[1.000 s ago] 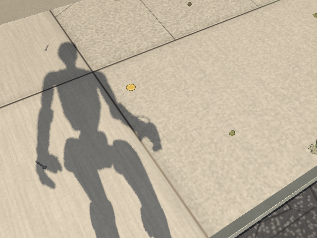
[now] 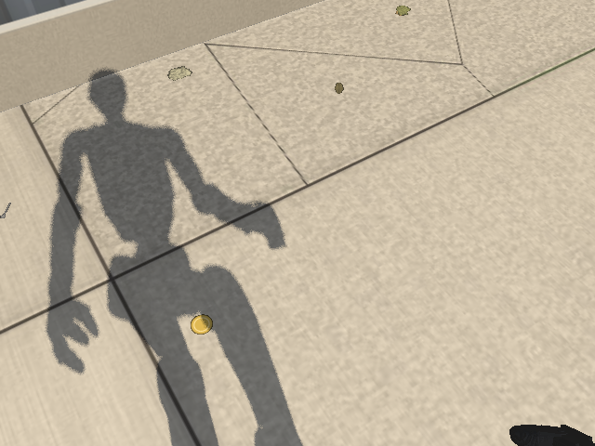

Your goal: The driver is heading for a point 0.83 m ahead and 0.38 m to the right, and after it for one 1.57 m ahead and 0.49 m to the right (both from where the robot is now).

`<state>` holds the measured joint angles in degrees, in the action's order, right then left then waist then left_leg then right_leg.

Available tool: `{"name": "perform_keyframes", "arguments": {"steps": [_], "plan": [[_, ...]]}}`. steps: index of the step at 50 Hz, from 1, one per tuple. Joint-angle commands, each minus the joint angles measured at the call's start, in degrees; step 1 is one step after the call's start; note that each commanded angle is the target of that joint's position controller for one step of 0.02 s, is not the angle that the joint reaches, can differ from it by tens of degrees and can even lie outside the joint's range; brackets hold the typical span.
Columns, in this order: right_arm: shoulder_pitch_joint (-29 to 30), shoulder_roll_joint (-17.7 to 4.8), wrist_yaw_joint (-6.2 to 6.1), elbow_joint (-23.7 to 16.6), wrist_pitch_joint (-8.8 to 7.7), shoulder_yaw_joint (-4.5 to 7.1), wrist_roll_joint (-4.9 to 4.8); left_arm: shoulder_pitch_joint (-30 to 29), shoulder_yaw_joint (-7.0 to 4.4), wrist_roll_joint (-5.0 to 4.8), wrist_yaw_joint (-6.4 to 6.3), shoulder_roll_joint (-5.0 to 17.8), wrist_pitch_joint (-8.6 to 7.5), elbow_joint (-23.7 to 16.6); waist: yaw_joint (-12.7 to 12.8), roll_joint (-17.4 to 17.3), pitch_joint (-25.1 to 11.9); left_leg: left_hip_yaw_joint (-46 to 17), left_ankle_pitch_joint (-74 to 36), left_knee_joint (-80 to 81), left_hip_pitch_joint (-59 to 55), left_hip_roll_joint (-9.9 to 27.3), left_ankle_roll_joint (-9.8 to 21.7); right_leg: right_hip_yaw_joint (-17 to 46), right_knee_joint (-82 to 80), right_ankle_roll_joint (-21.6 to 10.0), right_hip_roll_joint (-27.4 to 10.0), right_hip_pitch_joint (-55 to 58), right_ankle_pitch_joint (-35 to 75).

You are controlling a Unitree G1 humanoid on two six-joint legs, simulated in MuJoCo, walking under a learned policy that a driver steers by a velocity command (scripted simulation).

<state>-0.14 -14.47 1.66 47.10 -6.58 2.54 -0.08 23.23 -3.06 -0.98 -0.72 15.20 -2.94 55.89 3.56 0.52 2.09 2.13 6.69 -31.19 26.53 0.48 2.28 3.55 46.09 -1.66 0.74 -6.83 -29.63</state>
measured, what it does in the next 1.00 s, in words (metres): walks ahead, turning right: right foot, then left foot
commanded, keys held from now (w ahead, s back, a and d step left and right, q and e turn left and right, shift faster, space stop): w+e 1.00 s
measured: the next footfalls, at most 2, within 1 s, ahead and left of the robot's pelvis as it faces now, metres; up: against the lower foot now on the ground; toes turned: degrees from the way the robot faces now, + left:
right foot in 0.48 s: +0.38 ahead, -0.18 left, +0.00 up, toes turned -19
left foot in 0.98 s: +0.73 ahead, -0.12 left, +0.00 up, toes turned -37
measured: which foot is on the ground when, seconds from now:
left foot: down 0.00-0.48, up 0.50-0.96, down 0.98-1.00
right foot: up 0.00-0.46, down 0.48-0.98, up 1.00-1.00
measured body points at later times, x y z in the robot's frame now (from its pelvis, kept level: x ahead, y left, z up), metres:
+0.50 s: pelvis +0.26 -0.06 -0.01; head +0.29 -0.08 +0.44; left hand +0.52 +0.13 -0.10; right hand +0.21 -0.35 -0.15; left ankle +0.11 +0.11 -0.70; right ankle +0.35 -0.17 -0.73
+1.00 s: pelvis +0.54 -0.14 +0.00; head +0.56 -0.16 +0.45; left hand +0.72 +0.10 -0.11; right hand +0.60 -0.47 -0.08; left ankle +0.70 -0.10 -0.73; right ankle +0.35 -0.16 -0.71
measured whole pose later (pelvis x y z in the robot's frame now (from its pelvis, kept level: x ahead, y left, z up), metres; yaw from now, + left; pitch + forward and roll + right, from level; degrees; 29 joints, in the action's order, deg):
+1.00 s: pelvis +0.54 -0.14 +0.00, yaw -34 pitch +3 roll +1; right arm -0.1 -15.5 1.5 42.9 -7.7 3.1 0.5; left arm 22.7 -5.2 -1.1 -1.3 17.1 -1.7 44.1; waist 4.1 0.2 0.3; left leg -1.6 4.1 -27.9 26.3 -1.9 1.2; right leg 13.4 37.0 -3.2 5.1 -5.7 -28.3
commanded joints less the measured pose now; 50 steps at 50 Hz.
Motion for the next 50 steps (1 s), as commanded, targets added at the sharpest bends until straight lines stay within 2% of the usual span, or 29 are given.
{"name": "perform_keyframes", "arguments": {"steps": [1, 2, 3, 5, 7, 9, 12, 16, 18, 19, 21, 22, 23, 24, 25, 26, 27, 28, 29, 30, 32, 35, 38, 40, 45, 47, 48, 49, 50], "plan": [[-16.4, -8.1, -0.81, 1.6, 0.25, 2.47, -0.31, -2.0, -1.70, -2.06, -0.13, 8.5, -2.26, -6.1, -9.1, -9.2, -11.5, -29.3, 11.4, 14.2, -39.0, 20.7, 9.3, 3.8, 27.0, -1.0, -3.4, -35.9, 1.5], [-12.7, -7.0, -0.73, 1.4, 0.06, 2.09, -0.05, -3.7, -1.77, -1.80, -0.49, 7.6, -2.08, -6.3, -7.3, -5.0, -7.5, -23.3, 6.6, 16.2, -31.1, 18.7, 8.1, 2.9, 25.3, -0.8, -5.9, -33.4, 6.5], [-10.3, -5.5, -0.63, 1.5, -0.06, 1.80, 0.24, -4.5, -2.16, -1.09, -0.65, 6.8, -1.65, -6.4, -5.9, -4.9, -4.5, -18.2, 3.2, 18.2, -25.3, 16.7, 7.5, 2.8, 22.8, -0.6, -7.4, -31.4, 9.6], [-8.5, -4.9, -0.68, 2.1, -0.37, 1.79, 0.94, -3.0, -2.20, -1.15, -0.29, 4.2, -0.23, -6.8, -3.5, -6.9, -3.0, -11.7, -0.1, 21.5, -19.3, 15.0, 7.3, 2.6, 20.8, -0.3, -9.3, -27.0, 12.6], [-8.4, -6.1, -1.00, 2.8, -0.72, 2.27, 0.82, -4.6, -2.19, -1.01, -0.19, 3.0, 0.95, -8.4, -2.8, -5.6, -1.2, -7.3, -3.8, 23.6, -17.3, 15.2, 8.3, 2.2, 19.0, 0.1, -10.1, -28.7, 15.0], [-9.1, -7.3, -1.58, 3.4, -0.69, 2.73, 0.91, -7.0, -2.25, -0.58, -0.06, 3.1, 1.37, -10.0, -3.0, -4.2, -0.1, -3.6, -6.4, 24.6, -17.8, 15.2, 8.7, 2.5, 14.6, 0.8, -10.4, -31.6, 19.5], [-9.9, -8.7, -2.23, 3.7, -0.18, 3.11, 0.91, -11.2, -1.89, -0.40, 0.96, 2.6, 0.90, -11.7, -4.1, -3.3, 0.8, 2.3, -9.4, 25.0, -19.4, 13.8, 7.8, 0.6, 4.5, 1.0, -9.7, -31.6, 28.1], [-13.5, -10.6, -2.72, 4.4, 0.96, 3.65, 0.06, -19.4, -1.07, -0.21, 2.58, 1.8, 0.62, -15.2, -7.1, -2.0, 2.9, 6.7, -11.1, 24.1, -24.4, 14.8, 7.0, -3.9, -5.1, 0.1, -8.3, -31.5, 31.0], [-15.2, -11.5, -2.72, 4.9, 1.87, 4.01, -0.56, -21.9, -1.07, -0.27, 3.27, 2.3, 0.77, -17.0, -7.5, -2.3, 3.5, 7.9, -14.1, 22.0, -28.9, 16.2, 6.3, -5.1, -7.6, -1.0, -7.5, -32.5, 28.2], [-15.4, -11.9, -2.74, 4.9, 2.35, 4.20, -0.87, -22.2, -1.23, -0.29, 3.58, 2.8, 0.86, -17.8, -7.1, -2.8, 3.3, 8.5, -17.8, 20.2, -30.8, 16.8, 5.7, -5.9, -8.4, -1.8, -6.8, -32.0, 25.9], [-14.2, -13.5, -2.91, 4.4, 3.17, 4.70, -1.34, -19.9, -2.19, -0.25, 3.88, 4.8, 1.21, -18.4, -4.5, -4.7, 0.5, 10.2, -35.0, 12.9, -32.9, 16.9, 4.4, -8.9, -8.9, -3.9, -3.4, -26.1, 20.2], [-13.5, -14.1, -2.99, 4.1, 3.67, 4.91, -1.58, -15.3, -3.18, -0.37, 3.84, 6.4, 1.40, -17.7, -1.6, -5.4, -2.4, 11.0, -42.8, 5.6, -32.6, 16.4, 3.8, -10.5, -9.3, -5.4, -1.0, -19.9, 18.0], [-12.3, -13.9, -3.03, 3.7, 4.06, 4.74, -1.87, -6.8, -4.79, -0.57, 3.47, 9.0, 1.48, -15.6, 3.3, -4.4, -6.6, 12.5, -43.7, -5.9, -29.0, 14.4, 2.1, -11.2, -13.1, -7.4, 1.8, -8.1, 21.0], [-13.1, -11.8, -3.07, 2.8, 3.78, 3.91, -0.70, 2.8, -7.00, -0.68, 2.27, 13.8, 2.03, -13.1, 7.0, 1.0, -11.8, 12.7, -28.6, -23.2, -15.8, 12.0, -0.7, -2.5, -15.0, -10.3, -1.7, 9.3, 21.3], [-17.7, -2.8, -2.34, -0.5, 2.26, 1.24, 1.50, 0.6, -7.70, -1.07, 1.88, 20.1, 1.60, -13.4, -0.7, 16.2, -14.9, 7.9, 24.2, -42.7, 10.2, -0.1, -4.1, 30.0, -21.0, -20.3, -15.8, 26.0, 12.3], [-12.9, -6.7, -1.46, -1.3, -0.26, 1.53, -0.72, 2.0, -6.14, -0.19, 2.40, 15.9, 0.46, -15.6, 2.8, 9.1, -22.1, -6.2, 28.4, -49.2, 16.6, -1.6, -3.0, 44.4, -29.5, -22.9, -20.2, 29.3, 5.7], [-7.5, -9.5, -0.96, -2.9, -1.57, 2.29, -2.91, 0.0, -5.09, 0.30, 2.67, 12.4, -0.51, -15.2, 3.4, 5.9, -14.3, -6.8, 22.8, -48.5, 21.7, 1.0, -1.4, 37.0, -30.8, -19.8, -19.1, 25.1, 9.9], [-7.1, -9.0, -1.17, -2.7, -2.27, 2.07, -2.35, -3.3, -4.56, 0.06, 2.61, 10.7, -1.04, -15.6, 1.0, 2.1, -9.7, -6.9, 17.6, -43.7, 19.9, 3.7, -0.4, 29.5, -30.4, -17.7, -16.6, 17.1, 15.3], [-7.7, -9.2, -1.59, -1.8, -2.27, 2.45, -0.88, -7.6, -3.98, 0.15, 2.49, 8.8, -1.14, -16.5, -1.5, 0.1, -6.8, -7.0, 14.3, -38.5, 15.7, 5.6, -0.7, 23.7, -30.5, -16.0, -14.2, 9.1, 21.4], [-9.0, -9.9, -1.61, -1.3, -1.56, 2.92, -0.39, -10.1, -3.33, 0.77, 2.22, 7.4, -1.22, -17.5, -3.5, 0.9, -6.0, -7.5, 12.1, -35.4, 11.4, 6.8, -1.0, 20.2, -31.6, -15.2, -12.6, 4.0, 26.3], [-9.6, -9.0, -1.56, -1.6, -0.05, 3.03, 0.26, -10.3, -3.32, 0.68, 1.71, 8.0, -1.43, -17.9, -4.7, 0.9, -5.2, -6.7, 10.2, -30.8, 8.2, 6.7, -2.7, 17.4, -33.3, -15.4, -11.4, -0.9, 31.8], [-4.4, -7.0, -1.91, -3.5, 0.88, 2.44, 1.05, -7.3, -3.88, 0.23, 0.41, 10.1, -1.50, -17.2, -3.6, 0.8, -2.8, -5.6, 1.8, -20.3, 9.7, 5.1, -5.3, 13.1, -34.3, -14.7, -9.2, -4.1, 34.4], [1.3, -5.5, -1.49, -5.3, 0.62, 1.76, 0.67, -5.2, -3.92, 0.02, -0.25, 10.1, -1.03, -16.6, -1.3, 3.0, -1.5, -5.3, -9.1, -7.4, 7.0, 2.5, -5.9, 10.6, -33.7, -11.9, -6.2, -6.0, 29.0], [4.6, -5.3, -1.04, -6.6, 0.34, 1.47, 0.17, -3.5, -4.02, -0.09, -0.28, 10.3, -0.84, -15.9, 0.0, 4.0, -0.8, -5.0, -12.8, -2.1, 4.6, 1.1, -5.6, 11.3, -33.4, -10.6, -6.2, -6.7, 25.9], [6.3, -7.9, 0.02, -8.5, -0.93, 2.08, -0.36, -1.1, -4.00, -0.35, -0.73, 9.6, 0.05, -14.7, 0.2, 5.4, -1.1, -6.9, -7.7, 4.1, 3.0, -0.1, -3.7, 18.3, -26.3, -9.7, -9.0, 0.7, 25.5], [1.9, -9.2, 0.01, -7.5, -1.60, 2.75, -0.43, -2.2, -4.00, -0.23, -0.94, 9.5, 0.60, -15.0, -2.3, 7.5, -2.3, -5.8, -3.2, 5.6, -2.7, -0.8, -2.0, 20.2, -22.3, -8.8, -9.0, 1.8, 29.6], [-3.8, -10.7, -0.30, -6.1, -1.94, 3.60, -0.02, -3.2, -3.46, -0.15, -0.85, 8.1, 0.68, -15.6, -5.3, 7.3, -5.5, -5.3, -4.2, 7.4, -11.5, -0.4, -0.3, 18.9, -16.7, -7.2, -6.3, 0.4, 33.4], [-12.4, -13.4, -0.73, -5.2, -2.12, 4.44, 1.00, -4.1, -2.29, 0.54, -0.54, 5.3, 0.50, -16.9, -9.3, 3.7, -13.2, -12.0, -2.8, 5.1, -26.5, 7.4, 3.3, 15.2, -2.9, -5.1, -3.1, -6.2, 29.6], [-19.8, -18.2, -0.98, -3.6, -1.36, 5.72, 1.72, 3.7, -1.16, -0.57, -0.51, 1.3, -0.03, -18.2, -7.1, -13.2, -22.0, -36.6, 6.3, 7.9, -48.2, 21.2, 12.7, 7.4, 17.2, -0.3, 5.5, -26.9, 4.8]]}}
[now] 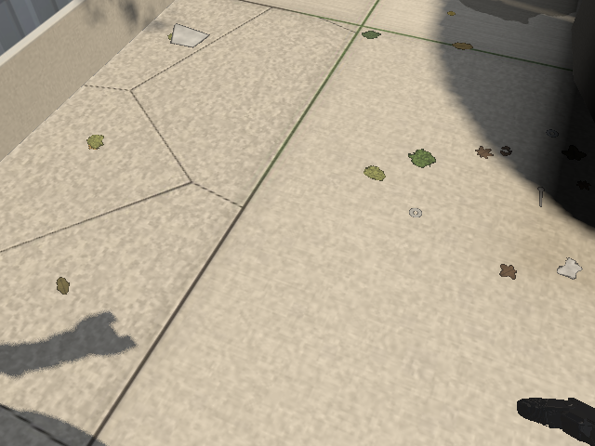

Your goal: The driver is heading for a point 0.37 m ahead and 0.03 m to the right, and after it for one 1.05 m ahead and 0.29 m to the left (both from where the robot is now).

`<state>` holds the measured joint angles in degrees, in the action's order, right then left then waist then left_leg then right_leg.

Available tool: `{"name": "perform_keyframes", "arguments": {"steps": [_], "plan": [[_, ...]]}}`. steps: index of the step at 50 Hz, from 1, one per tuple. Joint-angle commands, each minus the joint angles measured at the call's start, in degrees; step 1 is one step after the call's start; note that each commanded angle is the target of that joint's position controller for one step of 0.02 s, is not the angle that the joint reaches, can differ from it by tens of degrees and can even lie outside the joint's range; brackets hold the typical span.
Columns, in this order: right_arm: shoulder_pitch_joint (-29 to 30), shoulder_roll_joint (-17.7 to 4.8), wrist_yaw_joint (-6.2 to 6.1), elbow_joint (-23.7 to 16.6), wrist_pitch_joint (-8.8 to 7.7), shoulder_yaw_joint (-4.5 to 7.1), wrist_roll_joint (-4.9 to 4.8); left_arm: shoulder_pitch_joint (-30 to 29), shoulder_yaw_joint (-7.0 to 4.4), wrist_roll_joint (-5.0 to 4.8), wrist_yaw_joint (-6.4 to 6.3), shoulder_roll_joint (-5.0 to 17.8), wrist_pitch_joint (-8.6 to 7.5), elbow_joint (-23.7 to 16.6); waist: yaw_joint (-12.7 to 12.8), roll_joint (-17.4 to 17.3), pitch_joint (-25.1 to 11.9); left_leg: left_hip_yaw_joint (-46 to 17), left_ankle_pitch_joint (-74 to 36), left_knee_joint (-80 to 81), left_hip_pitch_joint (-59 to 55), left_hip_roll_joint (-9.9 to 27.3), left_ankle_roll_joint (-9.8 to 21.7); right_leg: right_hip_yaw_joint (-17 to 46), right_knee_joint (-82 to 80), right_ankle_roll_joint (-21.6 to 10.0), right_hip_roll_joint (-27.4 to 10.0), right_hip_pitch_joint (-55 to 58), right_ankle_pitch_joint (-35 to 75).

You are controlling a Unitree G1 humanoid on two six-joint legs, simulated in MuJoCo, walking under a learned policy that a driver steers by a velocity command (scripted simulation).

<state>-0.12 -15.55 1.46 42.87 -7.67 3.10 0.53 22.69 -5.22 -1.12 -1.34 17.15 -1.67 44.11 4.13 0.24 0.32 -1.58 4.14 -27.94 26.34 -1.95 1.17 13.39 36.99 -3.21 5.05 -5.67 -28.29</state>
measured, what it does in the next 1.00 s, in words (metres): walks ahead: right foot, then left foot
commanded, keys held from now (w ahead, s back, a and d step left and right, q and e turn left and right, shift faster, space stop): w+e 0.28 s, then q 0.72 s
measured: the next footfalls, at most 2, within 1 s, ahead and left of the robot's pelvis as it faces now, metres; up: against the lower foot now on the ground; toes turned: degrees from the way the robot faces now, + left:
right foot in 0.46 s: +0.37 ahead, -0.19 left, +0.00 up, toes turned -13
left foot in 0.88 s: +0.36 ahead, +0.07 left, +0.00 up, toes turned +5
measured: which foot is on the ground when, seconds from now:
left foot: down 0.00-0.46, up 0.48-0.86, down 0.88-1.00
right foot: up 0.00-0.44, down 0.46-0.88, up 0.90-1.00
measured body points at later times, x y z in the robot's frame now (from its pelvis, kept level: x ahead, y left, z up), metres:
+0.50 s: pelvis +0.24 -0.05 +0.00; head +0.29 -0.07 +0.45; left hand +0.53 +0.13 -0.06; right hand +0.19 -0.33 -0.14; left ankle +0.11 +0.13 -0.69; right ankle +0.34 -0.18 -0.72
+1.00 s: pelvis +0.31 -0.02 +0.01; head +0.34 +0.01 +0.46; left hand +0.46 +0.27 -0.11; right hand +0.44 -0.31 -0.07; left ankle +0.32 +0.06 -0.72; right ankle +0.32 -0.17 -0.65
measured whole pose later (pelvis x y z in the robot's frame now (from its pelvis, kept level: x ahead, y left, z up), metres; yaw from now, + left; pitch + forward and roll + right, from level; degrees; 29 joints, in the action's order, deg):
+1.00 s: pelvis +0.31 -0.02 +0.01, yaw +5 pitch +2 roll -3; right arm -12.6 -17.3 -0.1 42.8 1.1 4.0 0.5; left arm 4.2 -5.2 0.4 -2.7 17.5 1.6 45.2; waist -1.3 1.6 2.4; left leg 0.1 15.1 -32.6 19.1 0.2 2.9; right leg -1.3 60.4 2.5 -0.9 -30.0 -27.3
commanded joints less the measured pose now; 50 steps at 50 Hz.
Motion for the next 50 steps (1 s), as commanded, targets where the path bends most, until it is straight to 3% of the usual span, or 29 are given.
{"name": "perform_keyframes", "arguments": {"steps": [1, 2, 3, 4, 5, 8, 12, 14, 17, 20, 22, 23, 24, 25, 26, 27, 28, 30, 33, 37, 40, 42, 43, 44, 45, 46, 47, 48, 50], "plan": [[-19.9, -13.2, -0.32, 1.1, 0.18, 4.33, -0.67, 5.8, 0.72, -1.31, -0.07, 3.9, -1.54, -6.0, -7.6, -16.4, -19.7, -44.8, 21.9, 9.3, -49.1, 27.0, 15.2, -2.3, 35.8, 2.0, -2.1, -37.6, -6.0], [-16.8, -8.6, -0.52, 0.0, 0.64, 3.12, -1.03, 0.4, -0.42, -1.32, -0.04, 8.2, -1.28, -5.9, -9.0, -9.7, -11.1, -36.3, 24.7, 10.7, -41.7, 24.4, 12.3, -2.4, 38.7, 2.3, -4.9, -40.5, -1.1], [-13.7, -7.1, -0.73, -0.6, 1.24, 2.54, -0.52, -3.8, -0.62, -0.70, -0.10, 8.7, -0.96, -6.7, -8.6, -5.5, -6.1, -27.7, 19.4, 11.4, -34.0, 21.8, 10.1, -4.8, 38.1, 2.6, -7.1, -39.3, 3.3], [-11.6, -5.9, -0.80, -0.3, 1.60, 2.10, -0.14, -6.4, -0.73, -0.03, 0.05, 7.9, -0.92, -7.6, -7.5, -4.5, -2.0, -21.9, 13.3, 13.0, -27.2, 19.5, 9.4, -5.4, 35.2, 2.6, -8.7, -37.8, 6.2], [-10.7, -5.1, -0.96, 0.0, 1.55, 1.70, 0.28, -6.6, -0.85, -0.04, 0.38, 6.9, -0.68, -7.9, -6.1, -5.6, -0.7, -17.3, 9.1, 14.4, -23.1, 17.7, 8.7, -5.4, 33.0, 2.3, -10.4, -35.4, 8.1], [-10.8, -6.2, -1.01, 1.3, 0.92, 2.16, -0.26, -6.6, -0.11, -0.61, 0.92, 3.3, 0.24, -9.0, -5.0, -6.3, 0.5, -9.5, 2.8, 18.3, -19.1, 16.9, 9.7, -7.3, 28.4, 2.6, -12.2, -33.9, 10.2], [-11.3, -8.9, -1.18, 2.2, 0.93, 2.99, -0.35, -10.1, 0.40, -0.26, 1.51, 2.5, 0.22, -10.9, -5.4, -4.3, 0.6, -1.4, -5.8, 19.8, -21.1, 17.1, 10.1, -8.2, 19.0, 3.4, -12.8, -35.9, 19.9], [-11.5, -9.5, -1.31, 2.5, 1.33, 3.01, -0.51, -13.3, 0.72, -0.30, 2.25, 2.1, -0.20, -11.5, -6.5, -3.9, 1.4, 3.4, -8.0, 19.7, -21.5, 15.7, 8.8, -10.1, 12.1, 3.0, -12.1, -34.0, 26.2], [-15.3, -10.0, -1.26, 4.4, 2.40, 2.61, -1.25, -19.3, 1.70, 0.50, 3.15, -0.3, -1.13, -13.4, -8.4, -2.9, 2.7, 6.2, -19.1, 17.1, -20.7, 14.6, 8.1, -13.7, 1.4, 2.3, -8.8, -27.2, 29.0], [-16.6, -12.4, -1.07, 5.9, 3.50, 2.84, -2.71, -19.1, 0.84, 1.05, 3.70, 2.0, -1.80, -13.8, -6.3, -5.4, 1.0, 4.3, -29.1, 10.9, -25.6, 15.8, 6.9, -14.7, -5.2, 0.2, -6.1, -22.0, 25.8], [-15.7, -11.9, -1.16, 6.3, 3.76, 2.40, -3.06, -8.9, -1.03, 2.08, 3.06, 6.1, -2.04, -10.3, 0.1, -5.0, -5.0, 5.1, -33.6, -1.5, -23.8, 12.7, 3.6, -15.7, -12.8, -2.3, -4.1, -5.8, 35.2], [-16.7, -8.8, -1.09, 5.3, 3.27, 1.17, -1.44, -3.2, -2.04, 3.15, 2.12, 10.4, -1.83, -9.1, 1.8, -1.4, -11.4, 6.3, -18.4, -12.8, -14.9, 9.2, 0.6, -10.0, -8.4, -4.7, -11.7, 8.9, 58.7], [-24.1, -2.4, -0.17, 5.0, 2.87, -1.27, 0.26, -2.3, -1.47, 4.82, 1.25, 12.8, -1.16, -9.8, -1.4, 13.2, -21.6, 4.6, 32.1, -34.9, 3.7, 2.0, -3.9, 9.7, -3.6, -15.8, -31.1, 28.7, 83.3], [-26.3, -6.8, -0.22, 7.5, 3.19, -0.36, -1.78, -1.1, -0.99, 3.77, 1.58, 10.3, -0.57, -10.2, 1.0, 11.0, -30.7, -5.6, 39.3, -43.1, 3.6, 2.3, -4.3, 12.9, -5.4, -18.5, -32.9, 27.4, 77.8], [-20.4, -10.3, -0.33, 6.0, 3.75, 0.87, -3.39, -3.8, -0.55, 2.66, 1.86, 8.5, -0.33, -9.7, 1.3, 8.0, -23.6, -5.0, 37.1, -44.4, 7.7, 4.4, -4.2, 5.9, -7.8, -15.9, -28.5, 21.7, 70.9], [-17.1, -8.9, -0.93, 5.0, 4.46, 0.67, -3.22, -7.8, 0.04, 1.78, 1.85, 6.8, -0.52, -9.1, -0.5, 6.1, -16.6, -3.2, 33.5, -41.4, 10.2, 6.2, -4.4, 1.6, -10.1, -13.2, -25.4, 15.2, 62.8], [-16.6, -8.0, -1.66, 5.5, 5.58, 0.81, -2.30, -11.0, 0.69, 1.59, 1.82, 4.7, -0.78, -8.6, -2.2, 5.0, -11.7, -2.6, 30.3, -38.8, 8.8, 7.6, -5.1, -1.6, -13.0, -11.7, -23.6, 7.5, 56.4], [-19.6, -6.6, -2.73, 6.0, 8.31, 1.02, -1.72, -16.5, 0.40, 2.62, 1.65, 4.8, -1.04, -8.1, -6.3, 6.7, -8.0, -0.3, 25.1, -36.0, -0.8, 7.3, -6.6, -7.2, -18.7, -11.0, -21.8, -6.6, 48.3], [-19.5, -5.7, -3.55, 4.5, 10.30, 1.40, -1.20, -19.9, -0.29, 2.94, 0.83, 5.9, -1.16, -7.4, -7.6, 7.7, -6.6, 1.2, 20.4, -31.6, -3.5, 7.3, -6.5, -11.6, -22.0, -11.4, -22.4, -12.3, 38.3], [-13.8, -6.0, -2.56, 1.1, 11.16, 1.58, -0.96, -20.1, -0.71, 2.29, -0.54, 6.6, -0.22, -5.5, -5.9, 7.3, -5.6, 2.1, 14.2, -23.7, -4.5, 8.0, -4.4, -14.0, -23.6, -10.4, -23.6, -11.6, 25.9], [-12.2, -6.9, -1.52, -0.7, 11.44, 2.11, -0.91, -19.8, -1.07, 1.38, -0.71, 7.6, 0.66, -4.2, -5.6, 7.0, -5.1, 3.5, 15.3, -18.4, -5.9, 7.5, -2.6, -14.7, -21.4, -9.0, -25.1, -8.9, 24.2], [-14.2, -6.7, -0.86, -0.5, 11.33, 2.47, -0.75, -20.8, -1.25, 0.26, -0.75, 8.1, 1.31, -3.4, -7.2, 6.0, -5.0, 5.9, 11.4, -9.7, -10.5, 5.7, -0.6, -16.7, -17.0, -6.3, -24.0, -8.6, 22.7], [-15.7, -7.4, -0.88, 0.1, 11.17, 2.96, -0.40, -19.4, -1.08, -0.15, -0.76, 6.9, 1.66, -2.5, -7.4, 4.1, -4.7, 6.0, 8.5, -4.9, -13.4, 4.1, 1.0, -18.4, -12.6, -3.7, -21.8, -9.5, 18.7], [-16.8, -10.6, -1.35, -0.1, 10.88, 3.92, -0.12, -16.0, -0.74, 0.33, -0.62, 4.8, 2.12, -1.1, -6.5, -4.4, -2.7, -1.4, -2.9, 3.3, -16.0, 7.3, 3.8, -22.8, -2.3, 1.0, -17.1, -13.5, 12.0], [-16.2, -16.9, -2.51, -2.3, 10.57, 4.93, -0.21, -15.3, 0.01, 2.93, -0.42, 2.4, 2.38, -2.6, -4.0, -21.4, -0.6, -22.0, -20.9, 6.8, -21.4, 21.0, 11.6, -25.9, 16.3, 7.4, -8.1, -29.4, -9.0], [-17.6, -17.6, -1.72, -3.1, 9.22, 4.75, 1.82, -21.5, -0.51, 2.49, -0.93, 4.4, 2.32, -4.7, -8.2, -17.3, -3.3, -28.9, -16.9, 10.4, -17.3, 24.5, 19.3, -14.8, 26.6, 7.2, -4.2, -32.6, -12.6], [-15.8, -16.4, -1.28, -3.2, 7.87, 4.50, 1.86, -22.7, -1.02, 1.26, -1.21, 5.7, 2.46, -4.8, -7.2, -11.9, -3.0, -24.5, -12.5, 10.8, -17.5, 21.7, 17.7, -11.6, 30.0, 6.2, -5.3, -34.1, -7.8], [-12.7, -15.0, -1.52, -3.6, 7.17, 4.33, 0.61, -21.3, -1.38, 1.02, -1.54, 6.1, 2.55, -4.0, -5.4, -9.2, -2.6, -20.6, -9.4, 10.1, -18.0, 18.9, 14.3, -10.4, 29.5, 5.4, -6.3, -35.0, -1.9], [-8.8, -11.5, -2.44, -4.7, 7.40, 3.23, -1.03, -19.9, -1.96, 1.86, -2.23, 6.8, 2.59, -2.4, -3.7, -7.3, -3.8, -16.8, -10.5, 9.0, -17.5, 16.2, 11.0, -9.7, 28.6, 5.7, -6.7, -33.1, 4.2]]}}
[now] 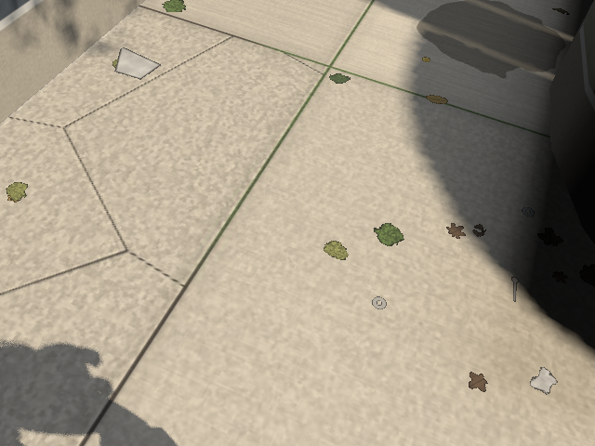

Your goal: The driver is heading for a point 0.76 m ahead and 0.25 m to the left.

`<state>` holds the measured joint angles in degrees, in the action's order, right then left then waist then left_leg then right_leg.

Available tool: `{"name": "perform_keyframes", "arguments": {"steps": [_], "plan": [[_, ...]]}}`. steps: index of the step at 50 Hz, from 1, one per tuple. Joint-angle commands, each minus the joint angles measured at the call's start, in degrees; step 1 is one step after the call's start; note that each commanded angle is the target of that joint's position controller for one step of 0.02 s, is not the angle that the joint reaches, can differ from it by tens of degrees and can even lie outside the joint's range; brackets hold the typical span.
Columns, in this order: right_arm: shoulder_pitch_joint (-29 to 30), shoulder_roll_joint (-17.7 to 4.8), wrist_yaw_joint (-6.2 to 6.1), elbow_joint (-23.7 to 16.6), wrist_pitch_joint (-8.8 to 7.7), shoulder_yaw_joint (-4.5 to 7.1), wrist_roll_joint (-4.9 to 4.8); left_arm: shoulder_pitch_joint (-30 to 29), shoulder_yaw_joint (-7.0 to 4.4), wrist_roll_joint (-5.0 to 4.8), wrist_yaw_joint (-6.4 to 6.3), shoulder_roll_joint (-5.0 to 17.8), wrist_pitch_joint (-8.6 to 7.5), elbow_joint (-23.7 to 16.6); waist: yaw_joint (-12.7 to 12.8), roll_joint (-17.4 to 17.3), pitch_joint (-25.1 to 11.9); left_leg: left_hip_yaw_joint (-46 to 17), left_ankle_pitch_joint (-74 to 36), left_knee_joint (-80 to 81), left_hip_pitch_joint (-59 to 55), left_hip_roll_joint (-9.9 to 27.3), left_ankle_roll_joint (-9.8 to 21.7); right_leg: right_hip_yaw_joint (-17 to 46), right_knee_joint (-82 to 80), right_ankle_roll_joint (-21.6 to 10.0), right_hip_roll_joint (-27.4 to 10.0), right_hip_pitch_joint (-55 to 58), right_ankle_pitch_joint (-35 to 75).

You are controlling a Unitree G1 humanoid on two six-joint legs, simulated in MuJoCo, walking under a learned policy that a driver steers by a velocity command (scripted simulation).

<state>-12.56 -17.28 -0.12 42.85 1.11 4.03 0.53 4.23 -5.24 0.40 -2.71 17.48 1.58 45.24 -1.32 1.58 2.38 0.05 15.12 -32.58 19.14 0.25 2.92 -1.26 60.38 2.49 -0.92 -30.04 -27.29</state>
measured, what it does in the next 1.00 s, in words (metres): steps on the spot, turning left: right foot, then left foot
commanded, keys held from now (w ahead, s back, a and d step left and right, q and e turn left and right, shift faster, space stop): q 0.86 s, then no key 0.14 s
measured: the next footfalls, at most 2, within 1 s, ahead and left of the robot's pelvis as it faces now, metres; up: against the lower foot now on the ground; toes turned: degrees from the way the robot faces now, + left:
right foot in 0.38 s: +0.10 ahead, -0.14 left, +0.00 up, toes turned +19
left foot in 0.78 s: +0.00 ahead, +0.12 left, +0.00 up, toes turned +31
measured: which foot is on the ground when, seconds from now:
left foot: down 0.00-0.36, up 0.38-0.76, down 0.78-1.00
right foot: up 0.00-0.36, down 0.38-0.78, up 0.80-1.00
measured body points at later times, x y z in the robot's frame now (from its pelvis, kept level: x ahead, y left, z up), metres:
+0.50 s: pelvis +0.03 -0.04 +0.00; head +0.07 -0.05 +0.45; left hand +0.07 +0.28 -0.09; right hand +0.26 -0.28 -0.10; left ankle -0.03 +0.08 -0.66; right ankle +0.06 -0.15 -0.74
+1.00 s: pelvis +0.01 +0.01 +0.01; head +0.03 +0.06 +0.45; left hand -0.03 +0.34 -0.11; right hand +0.30 -0.13 -0.06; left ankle -0.03 +0.10 -0.74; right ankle +0.08 -0.12 -0.66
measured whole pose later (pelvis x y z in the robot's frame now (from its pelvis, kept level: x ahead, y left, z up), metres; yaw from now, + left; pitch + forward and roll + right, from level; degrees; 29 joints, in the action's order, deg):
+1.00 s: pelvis +0.01 +0.01 +0.01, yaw +34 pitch +2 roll -2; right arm -10.3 -17.2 -0.8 34.6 1.0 3.3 0.1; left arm 5.9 -5.0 -0.2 -1.4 19.8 1.2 44.4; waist 0.0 2.2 4.1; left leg -3.3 11.5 -25.5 15.3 -2.2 2.9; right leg 1.0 60.9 4.3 -1.4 -28.9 -22.3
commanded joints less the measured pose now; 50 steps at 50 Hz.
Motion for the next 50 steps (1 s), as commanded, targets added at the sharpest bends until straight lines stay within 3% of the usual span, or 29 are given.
{"name": "perform_keyframes", "arguments": {"steps": [1, 3, 6, 9, 13, 15, 17, 18, 19, 20, 21, 22, 23, 24, 26, 28, 32, 35, 38, 39, 40, 41, 42, 43, 44, 45, 47, 50], "plan": [[3.3, -9.1, -1.27, -5.0, -1.20, 1.99, -0.85, -1.1, -1.95, 0.25, -0.73, 6.0, -0.87, -3.4, 1.9, -8.8, -7.3, -17.7, -23.8, 13.4, -10.5, 13.1, 9.1, 5.0, 5.7, 0.3, -0.1, -7.1, 5.2], [1.9, -9.0, -1.82, -5.3, -1.09, 1.98, -0.74, -0.7, -1.68, -0.32, -0.54, 4.8, -1.29, -3.2, 1.6, -8.0, -9.0, -17.2, -25.8, 12.7, -13.4, 12.4, 9.4, 5.4, 2.7, 0.8, 0.7, -6.8, 7.6], [0.6, -10.0, -2.43, -5.5, -0.60, 2.49, -1.18, -2.5, -1.03, -0.49, -0.31, 3.4, -1.66, -3.6, 0.4, -8.4, -8.7, -18.6, -22.3, 12.3, -15.7, 11.6, 9.3, 6.1, -6.9, 2.0, 1.3, -6.2, 8.9], [1.3, -10.9, -2.44, -6.3, 0.00, 2.92, -1.08, -3.0, -0.80, -0.67, 0.35, 3.5, -1.95, -3.5, -0.1, -9.9, -7.5, -20.7, -16.7, 12.4, -12.6, 10.7, 9.7, 6.4, -14.2, 2.6, 2.0, -1.5, 8.8], [2.7, -11.1, -1.74, -7.3, 0.62, 3.10, -1.10, -1.9, -0.92, -1.09, 1.25, 4.7, -2.80, -3.2, -0.3, -11.0, -7.3, -25.0, -18.8, 11.1, -10.4, 10.0, 10.1, 6.6, -21.0, 2.1, 3.2, 4.5, 6.9], [3.8, -10.9, -1.61, -7.8, 0.93, 3.05, -1.43, -0.6, -1.02, -1.22, 1.80, 5.2, -3.40, -3.0, 0.2, -11.4, -7.8, -27.5, -22.0, 9.5, -11.3, 9.5, 9.6, 6.6, -25.9, 1.4, 3.5, 7.2, 7.3], [5.9, -10.4, -1.87, -8.6, 1.43, 2.83, -2.17, 3.2, -1.28, -1.18, 2.36, 5.5, -3.97, -1.8, 2.8, -10.8, -8.2, -27.6, -21.0, 6.8, -9.8, 7.0, 7.0, 5.5, -38.0, 0.0, 3.3, 14.4, 15.9], [5.5, -9.1, -2.09, -9.0, 1.54, 2.44, -2.13, 4.9, -1.85, -0.77, 2.32, 7.4, -3.99, -1.3, 2.9, -8.7, -8.9, -26.0, -14.1, 4.0, -5.7, 4.6, 4.3, 7.6, -41.5, -1.6, -0.8, 20.9, 22.0], [2.6, -5.7, -1.92, -9.0, 1.47, 1.56, -1.31, 5.1, -2.53, 0.21, 1.88, 11.2, -3.55, -1.8, 0.6, 3.3, -10.3, -18.2, 3.7, -7.6, 1.9, -1.7, 1.0, 18.0, -42.3, -6.2, -12.7, 27.6, 30.7], [2.0, -7.4, -1.74, -10.7, 0.90, 2.24, -1.67, 4.3, -2.72, 2.03, 1.93, 13.2, -3.10, -1.8, -0.6, 15.0, -7.1, -9.1, 22.9, -18.2, 13.4, -8.5, -2.2, 30.3, -43.1, -16.6, -21.6, 26.0, 40.6], [0.5, -11.9, -1.57, -9.6, 0.49, 3.50, -0.91, 2.3, -1.94, 1.75, 1.77, 10.2, -3.31, -3.2, -0.3, 10.2, -6.8, -9.8, 22.0, -29.7, 14.5, -4.0, -4.4, 29.4, -42.9, -19.9, -23.7, 24.3, 40.6], [-0.1, -13.3, -1.34, -8.3, 0.71, 4.36, -1.45, -0.4, -1.08, 1.15, 1.42, 7.2, -3.26, -4.0, -1.1, 7.0, -5.8, -9.4, 17.9, -33.7, 14.5, -3.1, -5.3, 22.7, -42.0, -17.4, -19.7, 23.3, 38.5], [-0.9, -12.0, -1.49, -7.0, 1.37, 4.35, -1.56, -2.2, -0.76, 0.49, 1.20, 6.2, -3.06, -4.4, -1.6, 5.5, -4.7, -8.6, 14.6, -35.5, 15.0, -2.6, -6.3, 17.3, -41.4, -14.6, -15.7, 23.1, 35.1], [-0.4, -10.7, -1.55, -7.1, 1.85, 4.02, -1.42, -2.3, -0.54, -0.24, 0.95, 5.9, -2.94, -4.4, -0.7, 5.7, -3.8, -8.2, 11.7, -36.9, 16.8, -2.3, -7.3, 14.9, -41.3, -13.9, -14.5, 23.9, 35.3], [1.7, -7.9, -1.07, -8.5, 2.10, 3.07, -1.97, -0.2, -0.46, -0.08, 0.38, 6.4, -2.37, -3.8, 0.7, 6.5, -3.4, -5.1, 8.6, -34.4, 16.9, -1.6, -8.5, 10.1, -41.8, -14.3, -12.7, 24.4, 37.9], [4.7, -6.6, -0.81, -10.4, 1.96, 2.39, -2.23, 2.3, -0.77, 0.27, -0.06, 7.4, -1.78, -3.5, 2.9, 7.7, -4.3, -3.4, 7.7, -28.7, 17.6, -0.2, -9.2, 8.8, -42.0, -15.2, -13.7, 28.6, 38.6], [5.8, -5.6, 0.09, -12.2, 1.93, 1.54, -1.66, 1.7, -1.69, -0.04, 0.54, 10.3, -1.10, -4.0, 3.7, 8.5, -5.9, -0.1, 7.5, -17.0, 9.4, 2.0, -8.5, 5.1, -41.8, -15.3, -15.5, 27.6, 39.2], [4.5, -6.7, 0.67, -12.5, 2.39, 1.98, -1.76, 1.6, -2.05, -0.84, 1.48, 11.4, -1.10, -4.0, 3.3, 9.0, -5.6, 2.6, 6.3, -9.7, 4.2, 1.4, -6.8, 3.5, -40.4, -14.4, -16.5, 26.2, 38.5], [-0.1, -7.1, 1.07, -11.3, 2.78, 2.78, -1.65, 1.0, -1.94, -2.47, 1.94, 10.8, -1.38, -3.4, 0.1, 7.2, -5.8, 4.5, -3.7, 5.3, -5.6, -0.6, -2.7, 0.2, -33.4, -9.9, -15.6, 22.9, 33.4], [-2.6, -9.3, 0.47, -10.6, 2.68, 3.75, -1.57, 4.8, -1.34, -1.93, 2.26, 8.5, -1.63, -1.9, -0.2, 1.4, -7.1, 0.5, -13.2, 10.1, -14.0, 0.3, -0.4, -3.6, -25.8, -5.8, -12.8, 17.3, 26.1], [-4.9, -16.8, -0.63, -11.6, 2.32, 5.45, -1.37, 4.8, 0.12, 1.36, 2.53, 4.2, -1.77, -3.8, 0.8, -17.0, -8.6, -20.3, -38.2, 9.9, -25.1, 15.6, 5.9, -8.3, -7.2, 0.2, -5.6, 0.8, -1.6], [-4.4, -16.8, 0.14, -13.0, 0.78, 4.74, 0.62, -0.7, 0.00, 1.08, 1.93, 5.1, -1.92, -6.6, -1.9, -17.9, -10.8, -31.4, -41.6, 11.1, -20.6, 23.3, 17.7, 0.2, 4.8, 1.7, 0.6, -6.8, -13.7], [-3.7, -14.1, 0.69, -12.6, -0.55, 4.05, 0.84, -2.5, -0.75, -0.13, 1.56, 7.6, -1.71, -6.7, -2.7, -11.4, -10.1, -27.1, -36.4, 12.3, -19.2, 20.6, 17.3, 4.1, 9.8, 1.3, -0.9, -7.4, -11.0], [-1.4, -12.6, 0.48, -12.0, -1.27, 3.61, 0.18, -2.2, -0.97, -0.77, 1.35, 8.0, -1.59, -6.6, -0.9, -10.1, -7.8, -22.5, -31.2, 12.3, -17.3, 17.1, 14.0, 4.9, 9.3, 0.4, -1.8, -7.6, -5.9], [1.4, -10.8, 0.09, -12.2, -1.28, 3.11, -0.63, -0.7, -1.17, -0.55, 0.97, 8.1, -1.39, -5.2, 0.3, -7.6, -7.0, -19.4, -26.8, 12.2, -16.3, 14.5, 11.1, 5.1, 7.2, 0.4, -2.7, -7.3, -1.8], [3.4, -9.8, -0.31, -12.4, -1.09, 2.50, -1.11, 0.2, -1.36, -0.22, 0.80, 8.7, -1.16, -4.8, 1.2, -8.3, -6.6, -17.6, -27.1, 12.4, -14.4, 13.3, 10.1, 4.9, 5.9, 0.7, -2.7, -5.6, 1.3], [3.9, -8.7, -0.93, -12.6, -0.95, 1.74, -0.47, 2.3, -1.18, -0.46, 1.17, 7.7, -1.06, -4.0, 2.1, -9.3, -8.1, -15.3, -28.9, 12.8, -12.7, 11.8, 10.1, 3.9, 5.4, 1.6, -1.5, -1.4, 5.4], [3.6, -8.1, -1.30, -11.9, -0.94, 1.41, -0.22, 1.9, -0.38, -0.65, 1.27, 5.9, -0.85, -4.1, 1.3, -9.1, -7.8, -14.6, -24.9, 13.2, -13.1, 11.1, 10.1, 3.7, -3.7, 2.4, -1.5, 0.6, 7.0]]}}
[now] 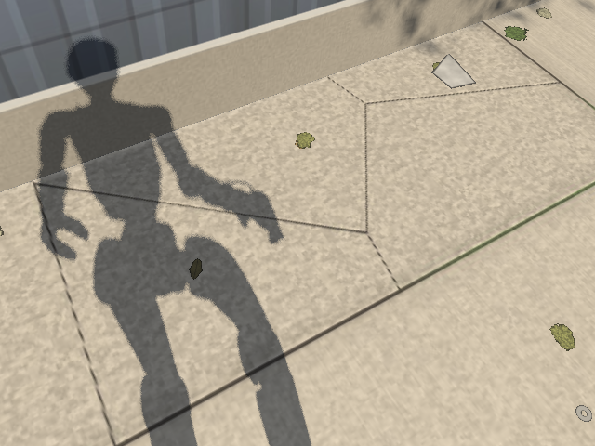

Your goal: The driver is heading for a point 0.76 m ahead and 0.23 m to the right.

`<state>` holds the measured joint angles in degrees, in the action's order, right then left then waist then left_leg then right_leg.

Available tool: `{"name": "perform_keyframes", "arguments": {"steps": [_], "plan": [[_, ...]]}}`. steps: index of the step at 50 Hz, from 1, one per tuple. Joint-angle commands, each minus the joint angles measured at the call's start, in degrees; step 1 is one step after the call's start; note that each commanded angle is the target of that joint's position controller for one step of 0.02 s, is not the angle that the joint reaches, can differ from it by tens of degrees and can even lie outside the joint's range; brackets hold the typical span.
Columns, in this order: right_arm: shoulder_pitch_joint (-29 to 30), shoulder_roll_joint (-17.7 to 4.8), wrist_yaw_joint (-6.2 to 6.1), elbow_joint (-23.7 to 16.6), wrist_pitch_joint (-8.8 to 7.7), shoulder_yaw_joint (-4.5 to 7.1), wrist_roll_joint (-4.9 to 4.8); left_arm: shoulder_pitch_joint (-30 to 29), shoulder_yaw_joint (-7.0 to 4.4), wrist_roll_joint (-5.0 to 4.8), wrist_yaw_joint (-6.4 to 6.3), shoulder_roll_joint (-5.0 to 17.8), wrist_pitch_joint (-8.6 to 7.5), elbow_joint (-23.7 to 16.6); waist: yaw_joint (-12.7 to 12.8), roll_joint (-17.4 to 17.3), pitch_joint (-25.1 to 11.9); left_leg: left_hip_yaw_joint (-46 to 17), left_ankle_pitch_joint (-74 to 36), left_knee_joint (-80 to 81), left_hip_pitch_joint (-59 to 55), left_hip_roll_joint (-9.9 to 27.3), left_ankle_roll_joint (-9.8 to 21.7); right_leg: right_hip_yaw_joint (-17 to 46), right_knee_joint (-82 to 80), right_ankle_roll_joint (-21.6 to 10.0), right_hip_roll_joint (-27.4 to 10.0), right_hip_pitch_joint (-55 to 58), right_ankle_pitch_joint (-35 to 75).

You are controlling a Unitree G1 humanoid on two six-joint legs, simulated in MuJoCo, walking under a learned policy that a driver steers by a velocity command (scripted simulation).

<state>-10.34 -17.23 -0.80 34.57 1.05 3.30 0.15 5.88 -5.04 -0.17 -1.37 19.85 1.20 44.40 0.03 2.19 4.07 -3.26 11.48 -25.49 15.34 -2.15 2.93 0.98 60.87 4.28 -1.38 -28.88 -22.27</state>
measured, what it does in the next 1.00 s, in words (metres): walks ahead: right foot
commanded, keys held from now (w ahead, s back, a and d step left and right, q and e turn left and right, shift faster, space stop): no key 0.62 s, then w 0.38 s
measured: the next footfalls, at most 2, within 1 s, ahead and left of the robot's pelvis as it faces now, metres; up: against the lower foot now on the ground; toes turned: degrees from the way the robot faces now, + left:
right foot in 0.22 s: +0.05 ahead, -0.15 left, +0.00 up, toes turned +3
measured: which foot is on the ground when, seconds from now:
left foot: down 0.00-1.00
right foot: up 0.00-0.20, down 0.22-0.90, up 0.92-1.00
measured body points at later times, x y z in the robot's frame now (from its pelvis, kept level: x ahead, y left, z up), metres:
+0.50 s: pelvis +0.02 -0.03 -0.01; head +0.03 -0.03 +0.44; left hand +0.15 +0.23 -0.12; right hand +0.15 -0.29 -0.12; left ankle +0.02 +0.09 -0.74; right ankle +0.01 -0.15 -0.74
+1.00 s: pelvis +0.10 +0.01 +0.00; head +0.11 +0.02 +0.45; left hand +0.18 +0.29 -0.14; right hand +0.16 -0.27 -0.12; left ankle +0.06 +0.09 -0.74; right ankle +0.05 -0.14 -0.67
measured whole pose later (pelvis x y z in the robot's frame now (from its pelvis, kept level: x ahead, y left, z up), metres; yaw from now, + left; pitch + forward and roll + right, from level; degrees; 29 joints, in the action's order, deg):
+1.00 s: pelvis +0.10 +0.01 +0.00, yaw +2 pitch +0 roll +0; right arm -20.4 -14.6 0.7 48.3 -5.2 3.4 -0.4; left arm 14.9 -2.2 -2.1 0.2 17.6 -3.7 49.9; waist -1.0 2.3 0.1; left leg 1.3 17.4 -25.5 8.8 -1.8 3.1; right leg 1.7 59.0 -2.9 -1.0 -22.0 -22.9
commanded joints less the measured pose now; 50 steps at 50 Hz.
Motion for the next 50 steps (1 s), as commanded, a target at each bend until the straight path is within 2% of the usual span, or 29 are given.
{"name": "perform_keyframes", "arguments": {"steps": [1, 6, 8, 9, 10, 11, 12, 13, 14, 16, 18, 24, 31, 32, 34, 35, 36, 37, 38, 39, 41, 42, 43, 44, 45, 46, 47, 48, 50], "plan": [[1.4, -8.2, -0.68, -3.4, -0.78, 2.10, 0.20, -0.2, -0.29, 0.02, -0.01, 3.1, -0.42, -3.4, -0.4, -10.0, -9.2, -11.5, -19.0, 6.1, -9.0, 13.4, 10.1, 1.5, -7.3, 0.7, -1.2, 0.7, 2.1], [2.0, -8.4, 0.10, -1.9, -0.36, 1.76, 0.62, -0.5, 0.11, -0.16, 0.49, 3.3, -0.65, -3.7, -1.7, -10.8, -6.6, -13.9, -9.6, 6.2, -4.1, 13.3, 10.6, 0.6, -19.0, -0.1, -0.8, 8.2, 0.6], [3.0, -7.3, 0.44, -1.1, -0.35, 1.14, 0.30, 0.6, 0.27, -0.17, 0.74, 2.8, -1.03, -3.4, -0.8, -10.2, -6.3, -14.8, -8.8, 4.9, -3.3, 12.8, 9.8, 0.2, -25.6, -0.8, -0.4, 11.6, 2.9], [3.9, -6.4, 0.51, -0.8, -0.36, 0.68, -0.03, 2.0, 0.50, 0.05, 0.97, 2.1, -1.35, -2.9, 0.5, -9.4, -6.4, -14.3, -8.5, 3.8, -2.3, 11.8, 8.6, -0.5, -32.2, -1.5, -0.1, 15.2, 7.7], [2.9, -5.1, 0.59, 0.1, -0.58, 0.14, -0.11, 3.0, 0.80, 0.75, 1.20, 1.8, -1.72, -2.6, 1.4, -7.7, -6.7, -13.7, -7.2, 3.2, -0.8, 10.4, 6.3, 0.3, -39.2, -2.4, -0.7, 20.0, 16.1], [0.8, -3.7, 0.61, 0.8, -1.08, -0.38, 0.78, 4.0, 0.62, 1.53, 1.05, 4.0, -2.02, -2.8, 0.4, -4.1, -8.3, -11.8, -3.2, 0.8, 1.2, 7.7, 3.0, 5.2, -39.6, -4.0, -5.4, 25.2, 26.1], [-2.8, -4.1, 0.92, 1.3, -1.56, -0.10, 1.54, 2.9, -0.06, 1.50, 0.86, 7.9, -2.02, -3.1, -3.4, 3.6, -8.3, -6.9, 3.3, -1.9, 2.5, 2.7, 0.4, 8.3, -37.2, -7.3, -9.8, 25.0, 31.7], [-2.2, -3.3, 0.65, 1.6, -1.50, -0.31, 1.68, 0.7, 0.63, 1.12, 1.16, 5.0, -2.10, -2.5, -3.6, 7.4, -8.8, -3.9, 4.6, -0.9, -3.0, 1.7, -1.8, 9.5, -38.8, -10.1, -9.9, 17.9, 20.3], [0.6, -4.7, 0.44, 1.9, -1.24, -0.03, 1.67, -1.1, 1.35, 1.05, 1.47, 2.5, -2.36, -3.2, -2.3, 5.7, -6.7, -4.0, 2.4, -0.7, -4.6, 2.1, -2.4, 8.0, -39.6, -8.9, -7.4, 15.5, 13.4], [2.7, -5.4, -0.01, 1.8, -0.31, 0.37, 0.97, -0.4, 1.56, 1.21, 1.59, 2.9, -3.14, -2.8, -0.7, 3.7, -5.3, -4.9, -2.1, -1.3, -4.1, 2.3, -1.3, 5.2, -38.8, -6.2, -4.7, 15.0, 12.0], [1.7, -4.6, -0.09, 2.3, 0.02, 0.30, 0.91, 1.5, 1.79, 1.01, 1.37, 2.9, -3.73, -1.9, -0.5, 2.1, -5.3, -5.5, -3.9, -0.8, -4.1, 2.8, -0.8, 4.3, -38.0, -5.6, -4.1, 15.6, 12.3], [0.3, -3.4, -0.36, 4.7, -0.44, 0.41, 0.64, 2.3, 2.49, 0.75, 0.73, 2.1, -3.28, -1.0, 0.3, -1.8, -5.2, -5.6, -7.1, -0.5, -3.7, 2.9, -1.6, 3.3, -36.4, -6.0, -3.0, 17.3, 14.1], [-1.2, -3.6, -1.04, 7.4, -0.37, 0.72, 0.53, 2.1, 3.00, 0.62, 1.00, 1.5, -3.21, 0.9, 0.1, -2.8, -5.0, -5.7, -9.6, -0.4, -5.4, 3.2, -2.3, 2.8, -36.6, -6.2, -2.3, 17.4, 15.3], [-2.1, -3.3, -1.17, 8.2, -0.29, 0.65, 0.48, 2.9, 3.07, 0.65, 0.99, 1.4, -3.13, 1.6, 0.1, -2.4, -6.1, -4.8, -5.2, -0.6, -6.0, 2.5, -2.3, 2.5, -37.3, -6.4, -1.8, 17.8, 10.2], [-2.7, -3.4, -1.36, 8.8, -0.29, 0.87, -0.05, 3.7, 2.44, -0.03, 0.84, 3.3, -2.71, 2.3, 0.6, 0.7, -3.5, -1.3, 11.9, -4.3, -1.3, -0.6, -1.7, 5.3, -39.7, -8.9, -2.5, 16.4, -8.3], [-1.9, -3.0, -1.33, 8.3, -0.76, 0.83, -0.26, 5.0, 2.16, -0.39, 0.63, 4.3, -2.65, 2.6, 1.2, 3.4, -0.7, 0.4, 17.0, -7.6, 3.8, -1.3, -1.6, 10.6, -43.0, -11.5, -5.7, 16.1, -17.5], [-0.6, -2.5, -1.17, 7.4, -1.64, 0.74, -0.65, 6.9, 1.85, -0.68, 0.42, 5.4, -2.82, 3.2, 1.7, 6.2, 1.6, 2.5, 16.7, -12.3, 8.5, -1.3, -1.7, 18.1, -47.6, -14.7, -11.1, 16.9, -24.1], [1.2, -2.2, -0.93, 6.4, -2.73, 0.63, -1.23, 7.9, 1.42, -0.83, 0.19, 6.7, -3.10, 3.6, 2.0, 7.6, 4.4, 3.2, 15.3, -15.3, 11.8, 0.6, -1.5, 24.6, -50.6, -17.6, -15.9, 16.5, -25.9], [2.6, -2.4, -0.57, 5.9, -3.73, 0.68, -1.53, 8.5, 1.13, -0.71, -0.03, 7.1, -3.50, 3.7, 2.5, 7.3, 5.8, 1.8, 15.3, -17.7, 14.0, 2.6, -1.0, 27.3, -51.6, -19.0, -18.0, 16.4, -23.5], [2.6, -2.7, -0.13, 5.8, -4.49, 0.82, -1.64, 8.4, 1.01, -0.60, -0.07, 7.0, -3.89, 3.6, 2.3, 6.9, 5.3, 1.3, 16.5, -18.5, 15.3, 3.8, -0.5, 27.0, -51.5, -19.0, -18.5, 18.1, -19.7], [0.4, -2.4, 0.83, 6.8, -5.54, 0.78, -1.81, 5.9, 0.91, -1.40, 0.24, 6.8, -3.96, 2.8, 0.5, 6.2, 3.0, 2.7, 15.2, -10.8, 9.2, 4.3, 0.6, 20.4, -50.4, -16.7, -15.5, 17.8, -12.3], [-2.9, -2.1, 1.14, 8.6, -5.87, 0.93, -1.69, 3.2, 0.92, -1.93, 0.44, 6.7, -3.70, 2.1, -1.7, 5.7, 1.5, 5.2, 7.8, -4.1, -0.5, 2.6, 0.8, 14.8, -48.7, -14.8, -12.2, 13.3, -7.8], [-7.3, -2.4, 1.25, 11.2, -5.90, 1.46, -1.30, 3.0, 1.12, -1.82, 0.58, 5.7, -3.52, 2.0, -3.5, 4.8, -0.7, 6.8, 1.2, -1.3, -10.0, 0.2, 0.0, 10.6, -45.0, -13.2, -9.1, 9.4, -3.8], [-12.1, -3.5, 1.17, 13.0, -5.72, 2.17, -1.14, 2.7, 1.75, -1.35, 0.69, 3.6, -3.72, 1.8, -5.2, 2.3, -3.0, 4.5, 0.6, -1.0, -17.1, 1.1, 0.1, 6.8, -38.7, -11.3, -6.5, 5.9, 0.0], [-18.4, -7.5, 0.62, 13.6, -5.79, 3.29, -1.02, 1.3, 3.11, -0.52, 1.05, -0.7, -4.32, 0.3, -7.4, -9.6, -5.0, -12.9, 8.9, 7.0, -24.0, 11.8, 4.2, -0.5, -20.6, -7.1, -0.1, -2.1, 2.1], [-21.7, -12.1, 1.32, 13.4, -6.21, 4.06, -0.81, 0.5, 2.95, -1.11, 0.79, 0.0, -5.47, -2.3, -7.7, -19.9, -5.5, -35.6, 15.0, 14.9, -27.1, 22.5, 12.6, -0.2, -5.5, -5.5, 4.5, -12.5, -9.1], [-17.9, -8.2, 1.42, 12.7, -6.84, 2.77, -0.54, 1.6, 1.95, -2.25, 0.92, 3.3, -6.19, -1.7, -5.4, -12.5, -2.4, -35.8, 18.0, 15.1, -25.1, 24.1, 14.4, 4.2, 3.2, -6.4, 0.9, -17.5, -10.1], [-14.9, -5.7, 1.37, 11.8, -7.23, 1.99, -0.50, 2.7, 1.83, -2.84, 1.49, 3.7, -6.73, -1.0, -3.9, -9.3, 0.1, -29.7, 17.5, 15.0, -24.2, 21.8, 12.7, 5.0, 5.2, -7.9, -1.5, -20.0, -4.3], [-12.0, -4.6, 1.57, 11.1, -7.12, 1.28, -0.28, 1.8, 1.58, -1.67, 2.10, 3.2, -7.36, -0.4, -2.8, -6.0, 1.4, -20.4, 6.8, 16.4, -22.9, 18.3, 9.6, 3.6, 2.5, -8.5, -4.6, -20.7, 4.6]]}}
